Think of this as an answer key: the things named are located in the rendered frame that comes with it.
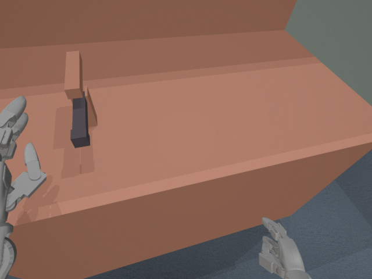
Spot robot right hand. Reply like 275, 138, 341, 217
259, 217, 305, 279

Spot robot left hand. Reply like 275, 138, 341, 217
0, 96, 47, 223

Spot tap lever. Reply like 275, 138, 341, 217
70, 91, 90, 148

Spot left robot forearm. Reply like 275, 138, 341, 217
0, 223, 17, 279

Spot counter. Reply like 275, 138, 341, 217
0, 0, 372, 279

